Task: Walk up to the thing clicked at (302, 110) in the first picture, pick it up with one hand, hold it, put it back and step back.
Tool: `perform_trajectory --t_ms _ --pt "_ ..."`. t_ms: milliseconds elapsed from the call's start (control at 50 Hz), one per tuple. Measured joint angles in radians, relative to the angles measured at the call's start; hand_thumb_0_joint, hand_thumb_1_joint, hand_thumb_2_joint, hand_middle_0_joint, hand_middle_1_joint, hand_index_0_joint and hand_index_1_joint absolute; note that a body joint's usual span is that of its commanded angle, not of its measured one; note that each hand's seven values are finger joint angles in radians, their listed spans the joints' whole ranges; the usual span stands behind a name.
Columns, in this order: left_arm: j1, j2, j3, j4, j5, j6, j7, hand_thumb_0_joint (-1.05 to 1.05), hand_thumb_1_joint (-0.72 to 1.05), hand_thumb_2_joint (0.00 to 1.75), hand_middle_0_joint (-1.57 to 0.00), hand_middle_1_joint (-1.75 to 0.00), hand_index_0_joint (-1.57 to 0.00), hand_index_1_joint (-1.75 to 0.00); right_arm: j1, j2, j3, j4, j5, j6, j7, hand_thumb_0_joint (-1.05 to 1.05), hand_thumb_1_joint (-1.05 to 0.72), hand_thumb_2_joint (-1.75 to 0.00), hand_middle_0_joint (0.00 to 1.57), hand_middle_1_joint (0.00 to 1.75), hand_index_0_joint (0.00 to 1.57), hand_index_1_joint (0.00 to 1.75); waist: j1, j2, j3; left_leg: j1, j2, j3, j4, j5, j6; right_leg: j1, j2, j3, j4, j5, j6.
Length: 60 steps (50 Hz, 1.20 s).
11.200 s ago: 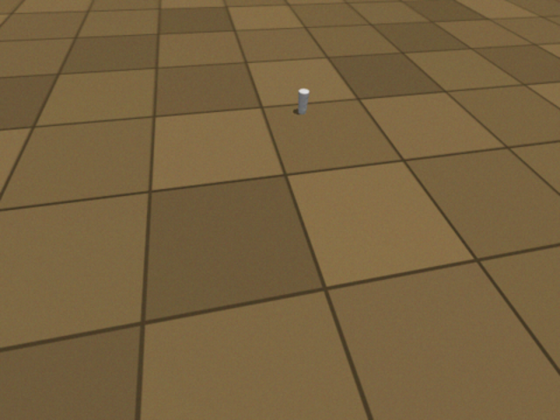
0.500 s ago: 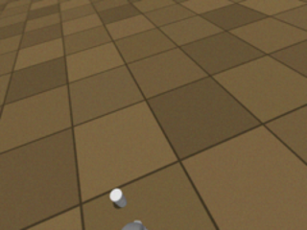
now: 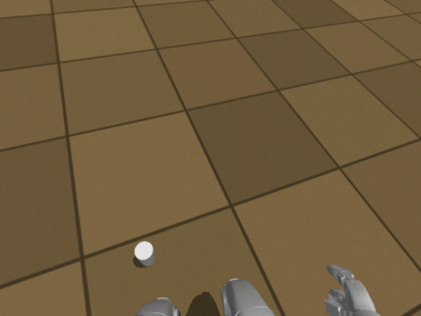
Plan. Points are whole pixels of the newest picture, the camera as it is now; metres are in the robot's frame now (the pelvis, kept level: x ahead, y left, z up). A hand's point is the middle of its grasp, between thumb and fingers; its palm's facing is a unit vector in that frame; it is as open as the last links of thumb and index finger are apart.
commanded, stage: walk up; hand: left
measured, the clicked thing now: (146, 255) +0.38 +0.23 -0.68
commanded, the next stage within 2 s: none
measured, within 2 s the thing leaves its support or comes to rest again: neither
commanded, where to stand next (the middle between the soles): +0.06 -0.04 m, yaw -1 degrees
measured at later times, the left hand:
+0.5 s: hand out of the picture -0.05 +0.27 -0.11, palm faces -0.10 -0.88 -0.46, open 7.4 cm
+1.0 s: hand (91, 307) +0.15 +0.23 -0.15, palm faces -0.13 -0.95 -0.27, open 7.4 cm
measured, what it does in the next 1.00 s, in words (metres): steps on the spot: right foot, then left foot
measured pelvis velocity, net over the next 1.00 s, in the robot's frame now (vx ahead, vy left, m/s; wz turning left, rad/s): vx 0.02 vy -0.01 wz -0.07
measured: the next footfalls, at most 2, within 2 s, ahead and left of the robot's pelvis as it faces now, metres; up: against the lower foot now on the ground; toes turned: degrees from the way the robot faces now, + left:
right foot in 0.32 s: -0.08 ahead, -0.17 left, +0.00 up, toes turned -7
left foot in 0.70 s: +0.07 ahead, +0.12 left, +0.00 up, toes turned -2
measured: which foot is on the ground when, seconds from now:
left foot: down 0.00-0.34, up 0.36-0.68, down 0.70-1.00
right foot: up 0.00-0.30, down 0.32-0.72, up 0.74-1.00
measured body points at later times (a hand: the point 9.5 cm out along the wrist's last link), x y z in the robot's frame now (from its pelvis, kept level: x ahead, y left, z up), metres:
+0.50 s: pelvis -0.07 -0.02 +0.02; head -0.08 -0.05 +0.46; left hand -0.05 +0.31 -0.08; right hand -0.05 -0.36 -0.11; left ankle +0.05 +0.12 -0.64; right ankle -0.12 -0.16 -0.72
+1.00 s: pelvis +0.02 -0.01 +0.01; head +0.05 +0.03 +0.46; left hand +0.16 +0.28 -0.13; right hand -0.02 -0.33 -0.08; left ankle +0.03 +0.12 -0.72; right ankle +0.10 -0.18 -0.67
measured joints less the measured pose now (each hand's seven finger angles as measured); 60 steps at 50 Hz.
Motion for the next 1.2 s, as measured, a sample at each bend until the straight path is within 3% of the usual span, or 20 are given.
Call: perform_trajectory --t_ms 80,180,280,340,360,400,440,500,560,620,700,740,780,820,860,980,1040,1120,1160,1200 --pt "-0.017 0.012 0.015 -0.010 0.013 0.032 -0.019 0.00 0.90 0.89 -0.20 -0.30 -0.20 -0.30 0.003 0.006 0.005 0.026 -0.003 -0.012 -0.023 0.01 -0.90 -0.90 0.20 0.30 0.20 0.30 0.010 -0.035 0.013 -0.028 0.019 0.030 0.018 0.007 0.000 -0.010 0.009 0.037 0.008 0.028 0.014" --pt "-0.020 0.012 0.021 0.007 0.012 0.050 -0.039 0.00 0.90 0.89 -0.20 -0.30 -0.20 -0.30 0.004 -0.013 -0.009 0.041 -0.020 -0.014 -0.028 0.01 -0.90 -0.90 0.20 0.30 0.20 0.30 0.000 -0.042 0.031 -0.075 0.064 0.059 0.043 0.028 -0.005 0.045 -0.026 0.038 -0.069 0.019 0.026" --pt "0.024 -0.007 0.012 0.059 0.011 0.018 -0.059 0.00 0.90 0.89 -0.20 -0.30 -0.20 -0.30 0.043 -0.055 -0.027 0.040 -0.056 0.012 0.014 0.01 -0.90 -0.90 0.20 0.30 0.20 0.30 -0.034 -0.004 -0.022 -0.126 0.109 0.077 0.092 0.025 -0.001 0.216 -0.101 -0.066 -0.392 -0.097 0.025" --pt "0.065 -0.038 0.023 0.089 0.029 -0.014 -0.065 0.00 0.90 0.89 -0.21 -0.30 -0.20 -0.30 0.090 -0.093 -0.050 0.053 -0.072 0.045 0.035 0.01 -0.90 -0.90 0.20 0.30 0.20 0.30 -0.051 0.076 -0.067 -0.153 0.138 0.039 0.167 -0.076 -0.003 0.340 -0.077 -0.136 -0.582 -0.065 0.020" --pt "0.083 -0.047 0.028 0.089 0.040 -0.020 -0.068 0.00 0.90 0.89 -0.21 -0.30 -0.20 -0.30 0.115 -0.098 -0.059 0.069 -0.072 0.054 0.033 0.01 -0.90 -0.90 0.20 0.30 0.20 0.30 -0.056 0.101 -0.084 -0.166 0.127 0.005 0.221 -0.187 -0.014 0.356 -0.070 -0.153 -0.592 -0.055 0.018" --pt "0.132 -0.047 0.032 0.083 0.050 -0.026 -0.068 0.00 0.90 0.89 -0.21 -0.30 -0.20 -0.30 0.170 -0.090 -0.064 0.111 -0.063 0.071 0.033 0.01 -0.91 -0.90 0.20 0.30 0.20 0.30 -0.026 0.095 -0.143 -0.202 0.054 -0.058 0.342 -0.238 -0.049 0.367 -0.087 -0.140 -0.602 -0.098 -0.004" --pt "0.172 -0.052 0.035 0.098 0.048 -0.036 -0.064 0.00 0.90 0.89 -0.21 -0.30 -0.21 -0.30 0.188 -0.093 -0.063 0.148 -0.048 0.068 0.048 0.01 -0.91 -0.90 0.20 0.30 0.20 0.30 0.007 0.093 -0.168 -0.219 0.009 -0.110 0.420 -0.181 -0.064 0.398 -0.103 -0.107 -0.668 -0.098 -0.020" --pt "0.197 -0.046 0.041 0.118 0.043 -0.050 -0.070 0.00 0.90 0.89 -0.21 -0.30 -0.21 -0.30 0.210 -0.101 -0.066 0.140 -0.030 0.031 0.062 0.01 -0.91 -0.90 0.20 0.30 0.20 0.30 -0.007 0.103 -0.157 -0.248 -0.023 -0.169 0.451 -0.074 -0.078 0.456 -0.126 -0.101 -0.802 0.028 -0.026" --pt "0.184 -0.021 0.058 0.115 0.046 -0.053 -0.072 0.00 0.90 0.89 -0.21 -0.30 -0.21 -0.30 0.246 -0.104 -0.069 0.137 -0.022 0.015 0.077 0.01 -0.91 -0.90 0.20 0.30 0.20 0.30 -0.023 0.108 -0.143 -0.248 -0.016 -0.173 0.422 -0.034 -0.095 0.488 -0.139 -0.120 -0.867 0.085 -0.011" --pt "0.153 0.009 0.075 0.097 0.053 -0.049 -0.071 0.00 0.90 0.89 -0.21 -0.30 -0.21 -0.30 0.285 -0.098 -0.068 0.156 -0.022 0.022 0.089 0.01 -0.91 -0.90 0.20 0.30 0.20 0.30 -0.032 0.103 -0.149 -0.182 0.020 -0.136 0.292 -0.042 -0.100 0.502 -0.141 -0.149 -0.884 0.079 0.008" --pt "0.106 0.045 0.076 0.062 0.044 -0.044 -0.078 0.00 0.90 0.89 -0.21 -0.30 -0.20 -0.30 0.323 -0.088 -0.065 0.178 -0.034 0.004 0.085 0.01 -0.91 -0.90 0.20 0.30 0.20 0.30 -0.041 0.076 -0.170 0.003 0.060 -0.082 0.007 -0.039 -0.078 0.480 -0.142 -0.174 -0.798 0.007 0.019" --pt "0.080 0.062 0.074 0.051 0.038 -0.036 -0.077 0.00 0.90 0.89 -0.21 -0.30 -0.20 -0.30 0.310 -0.067 -0.069 0.187 -0.043 -0.023 0.064 0.01 -0.91 -0.90 0.20 0.30 0.20 0.30 -0.049 -0.006 -0.149 0.041 0.008 -0.043 -0.002 -0.031 -0.069 0.421 -0.197 -0.135 -0.622 -0.063 -0.022" --pt "0.060 0.041 0.062 0.054 0.029 -0.021 -0.075 0.00 0.90 0.89 -0.20 -0.30 -0.20 -0.30 0.311 -0.063 -0.060 0.169 -0.046 -0.052 0.049 0.01 -0.91 -0.90 0.20 0.30 0.20 0.30 -0.063 -0.026 -0.139 0.044 0.001 -0.025 0.048 -0.076 -0.059 0.328 -0.151 -0.063 -0.389 -0.084 -0.045" --pt "0.029 0.018 0.034 0.065 0.026 -0.011 -0.080 0.00 0.90 0.89 -0.20 -0.30 -0.20 -0.30 0.321 -0.055 -0.048 0.163 -0.036 -0.070 0.044 0.01 -0.91 -0.90 0.20 0.30 0.20 0.30 -0.089 -0.022 -0.143 0.062 0.007 -0.043 0.036 -0.084 -0.050 0.240 -0.101 -0.060 -0.241 -0.062 -0.052" --pt "0.000 0.005 0.021 0.055 0.016 -0.017 -0.090 0.00 0.90 0.89 -0.20 -0.30 -0.20 -0.30 0.331 -0.040 -0.029 0.157 -0.034 -0.084 0.038 0.01 -0.91 -0.90 0.20 0.30 0.20 0.30 -0.094 -0.039 -0.130 0.103 0.007 -0.048 -0.018 -0.066 -0.053 0.164 -0.092 -0.059 -0.191 0.003 -0.051" --pt "-0.060 -0.014 0.018 0.021 0.004 -0.011 -0.103 0.00 0.90 0.89 -0.20 -0.30 -0.20 -0.30 0.343 -0.017 0.002 0.133 -0.029 -0.108 0.010 0.01 -0.90 -0.90 0.20 0.30 0.20 0.30 -0.082 -0.072 -0.076 0.175 0.015 -0.061 -0.098 -0.049 -0.068 0.042 -0.140 -0.072 -0.339 0.130 -0.010" --pt "-0.088 -0.025 0.017 0.036 -0.001 -0.002 -0.098 0.00 0.90 0.89 -0.20 -0.30 -0.20 -0.30 0.319 -0.024 0.007 0.125 -0.032 -0.101 -0.004 0.01 -0.90 -0.90 0.20 0.30 0.20 0.30 -0.073 -0.063 -0.054 0.171 0.025 -0.065 -0.084 -0.065 -0.084 0.054 -0.161 -0.102 -0.486 0.184 -0.010" --pt "-0.110 -0.036 0.013 0.074 -0.002 -0.001 -0.092 0.00 0.90 0.89 -0.20 -0.30 -0.20 -0.30 0.272 -0.046 0.008 0.113 -0.021 -0.073 -0.011 0.01 -0.90 -0.90 0.20 0.30 0.20 0.30 -0.068 -0.030 -0.051 0.123 0.038 -0.078 0.009 -0.125 -0.109 0.154 -0.145 -0.135 -0.675 0.252 -0.015" --pt "-0.125 -0.062 0.013 0.098 0.006 -0.011 -0.084 0.00 0.90 0.89 -0.20 -0.30 -0.20 -0.30 0.218 -0.067 0.003 0.120 -0.011 -0.052 -0.016 0.01 -0.90 -0.90 0.20 0.30 0.20 0.30 -0.062 0.036 -0.030 0.081 0.077 -0.105 0.101 -0.158 -0.087 0.167 -0.105 -0.157 -0.686 0.215 0.009" --pt "-0.139 -0.075 0.003 0.101 0.011 -0.015 -0.083 0.00 0.90 0.89 -0.20 -0.30 -0.20 -0.30 0.174 -0.069 0.002 0.119 -0.004 -0.039 -0.027 0.01 -0.90 -0.90 0.20 0.30 0.20 0.30 -0.058 0.060 -0.012 0.034 0.045 -0.153 0.200 -0.248 -0.061 0.158 -0.106 -0.168 -0.665 0.213 0.003"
